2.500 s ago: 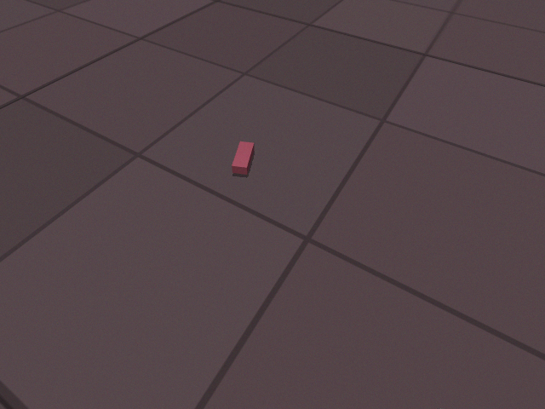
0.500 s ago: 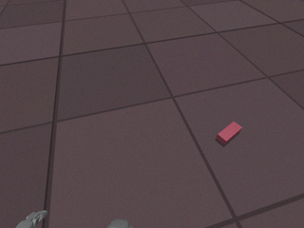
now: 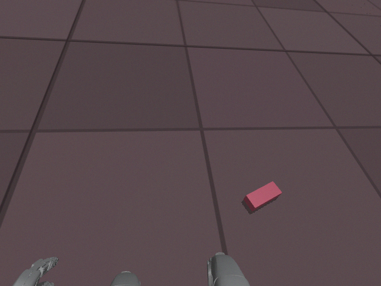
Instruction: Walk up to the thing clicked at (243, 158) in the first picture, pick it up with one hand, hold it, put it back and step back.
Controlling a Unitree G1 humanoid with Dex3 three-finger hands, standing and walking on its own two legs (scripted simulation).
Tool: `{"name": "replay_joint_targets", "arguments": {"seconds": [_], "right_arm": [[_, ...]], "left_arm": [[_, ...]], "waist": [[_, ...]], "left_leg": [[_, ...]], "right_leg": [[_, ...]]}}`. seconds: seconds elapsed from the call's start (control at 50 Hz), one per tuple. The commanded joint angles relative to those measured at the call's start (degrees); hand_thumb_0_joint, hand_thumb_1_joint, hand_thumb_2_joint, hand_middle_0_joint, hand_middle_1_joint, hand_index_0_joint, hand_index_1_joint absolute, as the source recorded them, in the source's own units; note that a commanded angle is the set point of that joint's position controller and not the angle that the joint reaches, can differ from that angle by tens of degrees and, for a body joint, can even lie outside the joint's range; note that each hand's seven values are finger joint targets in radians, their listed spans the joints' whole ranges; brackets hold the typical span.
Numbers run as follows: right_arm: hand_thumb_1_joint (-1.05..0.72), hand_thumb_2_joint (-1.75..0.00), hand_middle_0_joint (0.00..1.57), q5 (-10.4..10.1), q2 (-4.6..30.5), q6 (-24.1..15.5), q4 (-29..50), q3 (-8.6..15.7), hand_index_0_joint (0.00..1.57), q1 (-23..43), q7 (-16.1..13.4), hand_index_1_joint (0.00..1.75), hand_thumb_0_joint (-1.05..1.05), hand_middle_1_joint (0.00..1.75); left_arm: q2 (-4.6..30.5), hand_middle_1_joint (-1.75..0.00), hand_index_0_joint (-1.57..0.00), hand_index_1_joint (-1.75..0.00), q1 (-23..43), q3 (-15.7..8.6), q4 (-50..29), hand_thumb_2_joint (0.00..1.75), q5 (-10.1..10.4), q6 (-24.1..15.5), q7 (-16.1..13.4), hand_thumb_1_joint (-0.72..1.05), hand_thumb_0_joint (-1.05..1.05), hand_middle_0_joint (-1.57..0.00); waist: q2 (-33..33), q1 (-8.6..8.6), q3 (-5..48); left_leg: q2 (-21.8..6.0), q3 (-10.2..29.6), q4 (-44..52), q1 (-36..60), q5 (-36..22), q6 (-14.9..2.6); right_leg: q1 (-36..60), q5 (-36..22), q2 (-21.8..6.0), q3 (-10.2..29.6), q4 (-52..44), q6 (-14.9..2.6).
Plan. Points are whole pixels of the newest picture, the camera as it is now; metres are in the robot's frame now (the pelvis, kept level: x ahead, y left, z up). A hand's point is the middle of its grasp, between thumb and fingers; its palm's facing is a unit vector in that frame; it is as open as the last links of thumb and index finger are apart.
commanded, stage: walk up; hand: left
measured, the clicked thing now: (262, 195) +0.62 -0.52 -0.71
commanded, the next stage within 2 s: none
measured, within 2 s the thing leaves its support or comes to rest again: neither
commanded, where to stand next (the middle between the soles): +0.36 -0.90 m, yaw +28 degrees
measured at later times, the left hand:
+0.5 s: hand out of the picture +0.10 +0.07 -0.15, palm faces +0.14 -0.93 -0.35, open 7.4 cm
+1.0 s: hand (266, 277) +0.16 -0.20 -0.15, palm faces +0.30 -0.90 -0.32, open 7.4 cm
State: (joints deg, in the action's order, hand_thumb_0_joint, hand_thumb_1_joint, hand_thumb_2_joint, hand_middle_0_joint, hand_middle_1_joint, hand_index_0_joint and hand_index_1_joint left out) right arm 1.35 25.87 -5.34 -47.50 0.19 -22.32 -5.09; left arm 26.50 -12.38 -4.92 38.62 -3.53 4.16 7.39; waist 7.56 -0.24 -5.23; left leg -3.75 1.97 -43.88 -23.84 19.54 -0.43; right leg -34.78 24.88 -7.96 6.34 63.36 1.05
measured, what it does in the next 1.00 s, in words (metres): steps to the right, turning left: right foot, then left foot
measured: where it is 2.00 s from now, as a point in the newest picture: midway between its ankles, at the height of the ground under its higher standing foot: (344, 253)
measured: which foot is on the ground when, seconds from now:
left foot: down 0.00-0.10, up 0.12-0.36, down 0.38-0.74, up 0.76-0.98, down 1.00-1.00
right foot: up 0.00-0.06, down 0.08-0.38, up 0.40-0.72, down 0.74-1.00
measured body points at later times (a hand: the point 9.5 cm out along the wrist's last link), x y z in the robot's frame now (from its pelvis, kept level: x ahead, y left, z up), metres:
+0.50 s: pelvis +0.11 -0.23 +0.00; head +0.13 -0.18 +0.45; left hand +0.10 +0.11 -0.13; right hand +0.23 -0.57 -0.06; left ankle +0.16 -0.10 -0.70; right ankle +0.14 -0.35 -0.65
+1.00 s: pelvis +0.20 -0.48 +0.00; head +0.22 -0.44 +0.45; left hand +0.14 -0.16 -0.12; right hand +0.38 -0.78 -0.08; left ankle +0.21 -0.40 -0.70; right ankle +0.25 -0.55 -0.70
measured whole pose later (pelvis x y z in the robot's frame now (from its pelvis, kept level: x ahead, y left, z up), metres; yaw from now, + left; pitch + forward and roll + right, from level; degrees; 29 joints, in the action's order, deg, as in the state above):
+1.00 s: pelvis +0.20 -0.48 +0.00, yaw +23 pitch +0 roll +0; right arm -0.2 25.7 -5.3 -52.7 1.5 -20.2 -6.0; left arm 24.4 -14.8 -2.3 43.2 -3.6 5.2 4.3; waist 3.1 3.0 -4.8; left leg 1.8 -4.8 -43.9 -24.0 19.6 -3.9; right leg -22.3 22.6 -0.7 -7.1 45.5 -4.0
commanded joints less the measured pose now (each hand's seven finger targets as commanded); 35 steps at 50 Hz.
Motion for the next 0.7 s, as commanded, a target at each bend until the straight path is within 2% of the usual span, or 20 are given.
{"name": "replay_joint_targets", "arguments": {"seconds": [0.0, 0.04, 0.06, 0.08, 0.1, 0.12, 0.14, 0.2, 0.24, 0.3, 0.32, 0.34, 0.36, 0.38, 0.4, 0.44, 0.48, 0.62, 0.66, 0.68], "right_arm": [[-0.90, -0.90, 0.20, 1.0, 23.8, -1.8, 2.8, 8.3, 0.20, 3.2, -0.8, 0.30, 0.00, 0.30], [-0.90, -0.90, 0.20, 1.2, 22.4, -0.9, 3.1, 7.8, 0.20, 7.9, -0.8, 0.30, 0.00, 0.30], [-0.90, -0.90, 0.20, 1.4, 18.2, -0.4, 3.2, 6.5, 0.20, 8.3, -1.3, 0.30, 0.00, 0.30], [-0.90, -0.90, 0.20, 0.9, 11.6, -0.2, 3.5, 4.6, 0.20, 6.4, -1.7, 0.30, 0.00, 0.30], [-0.90, -0.90, 0.20, 0.5, 11.8, -0.2, 4.7, 5.1, 0.20, 6.2, -2.8, 0.30, 0.00, 0.30], [-0.90, -0.90, 0.20, 0.6, 14.4, -0.2, 3.0, 5.7, 0.20, 7.0, -3.3, 0.30, 0.00, 0.30], [-0.90, -0.90, 0.20, -0.3, 16.1, -0.3, 0.1, 6.0, 0.20, 5.8, -2.6, 0.30, 0.00, 0.30], [-0.90, -0.90, 0.20, -1.3, 14.2, -0.8, -4.9, 5.9, 0.20, -2.9, -1.5, 0.30, 0.00, 0.30], [-0.90, -0.90, 0.20, -1.1, 12.8, -0.9, -5.2, 5.9, 0.20, -5.1, -1.0, 0.30, 0.00, 0.30], [-0.90, -0.90, 0.20, -1.6, 12.5, -1.3, -7.1, 6.5, 0.20, -14.9, -1.4, 0.30, 0.00, 0.30], [-0.90, -0.90, 0.20, -1.1, 14.8, -1.4, -7.9, 7.3, 0.20, -20.1, -2.1, 0.30, 0.00, 0.30], [-0.90, -0.90, 0.20, -0.1, 19.9, -1.3, -6.2, 8.8, 0.20, -20.2, -3.0, 0.30, 0.00, 0.30], [-0.90, -0.90, 0.20, 0.5, 23.7, -1.2, -2.2, 9.4, 0.20, -16.1, -3.6, 0.30, 0.00, 0.30], [-0.90, -0.90, 0.20, -1.3, 24.8, -1.0, 0.4, 9.5, 0.20, -11.3, -3.8, 0.30, 0.00, 0.30], [-0.90, -0.90, 0.20, -1.9, 23.4, -0.8, 1.0, 8.9, 0.20, -7.8, -3.8, 0.30, 0.00, 0.30], [-0.90, -0.90, 0.20, -1.2, 19.7, -1.1, 0.7, 7.7, 0.20, -5.4, -3.6, 0.30, 0.00, 0.30], [-0.90, -0.90, 0.20, -0.7, 20.5, -1.2, 1.4, 7.5, 0.20, -3.2, -2.4, 0.30, 0.00, 0.30], [-0.90, -0.90, 0.20, 0.7, 25.0, -0.6, 0.9, 9.0, 0.20, -4.0, -1.9, 0.30, 0.00, 0.30], [-0.90, -0.90, 0.20, 0.8, 25.5, -0.1, 1.7, 9.0, 0.20, 1.8, -1.9, 0.30, 0.00, 0.30], [-0.90, -0.90, 0.20, 0.8, 24.6, 0.4, 2.1, 8.5, 0.20, 5.3, -2.0, 0.30, 0.00, 0.30]], "left_arm": [[10.6, -0.30, -0.20, -0.30, -1.9, -5.6, -5.1, 0.90, 0.5, -0.7, -0.4, 0.90, 0.00, -0.20], [10.0, -0.30, -0.20, -0.30, -9.8, -6.2, -2.1, 0.90, 0.4, -0.6, -1.1, 0.90, 0.00, -0.20], [11.9, -0.30, -0.20, -0.30, -17.0, -7.4, 0.6, 0.90, -0.1, -0.7, -1.7, 0.90, 0.00, -0.20], [16.8, -0.30, -0.20, -0.30, -20.9, -8.6, 0.3, 0.90, -1.3, -1.5, -2.5, 0.90, 0.00, -0.20], [22.5, -0.30, -0.20, -0.30, -9.3, -8.7, -2.9, 0.90, 0.0, -2.3, -3.4, 0.90, 0.00, -0.20], [22.2, -0.30, -0.20, -0.30, -2.3, -8.9, -4.9, 0.90, 1.5, -2.6, -3.7, 0.90, 0.00, -0.20], [18.6, -0.30, -0.20, -0.30, -1.4, -8.3, -4.4, 0.90, 2.1, -2.6, -4.0, 0.90, 0.00, -0.20], [13.6, -0.30, -0.20, -0.30, 1.1, -6.7, -2.9, 0.90, 0.7, -2.7, -4.4, 0.90, 0.00, -0.20], [11.5, -0.30, -0.20, -0.30, 1.0, -5.5, -3.5, 0.90, 0.2, -2.6, -4.0, 0.90, 0.00, -0.20], [10.3, -0.30, -0.20, -0.30, 7.2, -3.9, -5.7, 0.90, -0.1, -1.6, -3.4, 0.90, 0.00, -0.20], [7.9, -0.30, -0.20, -0.30, 6.5, -2.8, -6.9, 0.90, -0.2, -1.4, -3.2, 0.90, 0.00, -0.20], [5.3, -0.30, -0.20, -0.30, 3.7, -1.9, -7.4, 0.90, 0.2, -1.2, -3.1, 0.90, 0.00, -0.20], [6.4, -0.30, -0.20, -0.30, 0.4, -2.2, -7.2, 0.90, -0.2, -0.5, -3.4, 0.90, 0.00, -0.20], [12.3, -0.30, -0.20, -0.30, -1.4, -3.5, -6.7, 0.90, -0.7, 0.1, -3.7, 0.90, 0.00, -0.20], [14.1, -0.30, -0.20, -0.30, -1.8, -3.9, -5.3, 0.90, -0.6, 0.4, -3.8, 0.90, 0.00, -0.20], [13.6, -0.30, -0.20, -0.30, -0.7, -4.7, -4.0, 0.90, -0.4, 0.1, -3.6, 0.90, 0.00, -0.20], [14.2, -0.30, -0.20, -0.30, -4.5, -5.4, -2.0, 0.90, -0.2, 0.2, -2.7, 0.90, 0.00, -0.20], [12.9, -0.30, -0.20, -0.30, -1.0, -5.0, -3.4, 0.90, 0.7, 0.6, -2.2, 0.90, 0.00, -0.20], [13.2, -0.30, -0.20, -0.30, -5.6, -5.3, -2.0, 0.90, 1.1, 0.5, -2.3, 0.90, 0.00, -0.20], [13.2, -0.30, -0.20, -0.30, -10.2, -5.7, -0.1, 0.90, 1.1, 0.4, -2.5, 0.90, 0.00, -0.20]], "waist": [[-19.1, 2.65, 5.6], [-15.5, 8.47, 7.6], [-7.6, 12.50, 9.2], [7.8, 15.22, 8.4], [15.2, 8.42, 6.3], [9.0, 4.63, 2.9], [2.1, 3.56, 0.7], [5.8, 1.05, 0.7], [6.8, 1.49, 1.9], [1.8, -3.53, 4.7], [-3.8, -5.44, 7.9], [-14.2, -5.84, 8.8], [-14.7, -3.14, 9.0], [-6.8, -2.21, 9.0], [-5.0, -1.24, 7.5], [-8.1, -0.27, 5.1], [-12.4, 0.51, 4.3], [-19.5, -1.26, 4.3], [-22.1, 2.61, 4.6], [-19.4, 6.31, 5.6]], "left_leg": [[-8.1, 13.3, 17.2, -11.2, 13.0, -11.88], [-4.0, 7.2, 8.1, -17.4, 10.5, -9.38], [-0.5, 2.6, -4.4, -23.8, 10.3, -7.08], [6.5, -2.9, -25.2, -32.0, 12.5, -3.99], [6.0, -3.5, -31.2, -36.1, 17.5, -2.51], [0.6, 0.2, -32.8, -32.3, 13.4, -2.59], [-0.1, 0.4, -30.9, -28.6, 9.1, -2.63], [-0.4, -4.1, -18.6, -18.7, 7.0, -2.98], [1.6, -7.3, -11.0, -11.3, 7.1, -3.59], [2.3, -6.7, 5.1, 10.1, -7.7, -4.70], [-0.3, -0.8, 10.6, 19.3, -10.1, -4.13], [-10.3, 18.6, 20.0, 24.6, -0.9, -7.14], [-23.0, 42.3, 25.1, 24.6, 4.5, -11.73], [-26.7, 44.6, 24.5, 22.0, 6.0, -16.13], [-24.4, 38.8, 22.9, 16.7, 5.4, -17.05], [-16.6, 26.5, 19.6, 7.5, 8.0, -14.44], [-12.3, 19.3, 18.3, 0.0, 11.4, -13.72], [-9.7, 18.3, 13.8, -3.3, 16.8, -13.37], [-10.4, 17.1, 12.7, -11.1, 15.2, -12.14], [-7.7, 12.3, 9.5, -18.1, 16.5, -9.92]], "right_leg": [[12.0, -1.3, 2.1, -5.9, -9.1, -1.17], [24.2, -5.8, 6.5, -12.3, -20.4, -0.89], [32.9, -4.9, 7.7, -12.3, -24.9, -0.97], [34.1, 7.6, -3.0, 5.4, -36.8, -4.15], [29.3, 11.5, -15.3, 32.0, -50.1, -12.02], [23.4, 15.2, -17.0, 34.5, -52.0, -14.58], [20.9, 11.9, -12.3, 23.8, -47.3, -12.79], [19.9, -4.2, -6.7, 6.6, -38.0, -15.84], [18.5, -10.4, -6.4, 3.4, -37.4, -17.67], [9.2, -10.4, -4.2, -3.1, -30.3, -15.69], [5.0, -10.7, -1.9, -5.6, -20.5, -12.49], [-3.9, -5.3, 3.9, -9.3, -9.2, -8.15], [-11.1, 4.7, 6.5, -4.2, 0.9, -3.61], [-12.8, 7.2, 4.0, 0.4, 7.0, -1.87], [-10.8, 6.2, 2.4, 1.6, 9.8, -1.62], [-5.7, 2.5, 0.2, 2.0, 7.6, -2.01], [-1.1, -0.7, 1.0, -0.7, 6.9, -1.57], [-1.6, 3.9, 2.1, -3.5, -1.5, -0.31], [7.3, 3.3, 2.5, -6.1, -7.1, -0.77], [16.8, 0.0, 4.0, -8.8, -14.0, -1.46]]}}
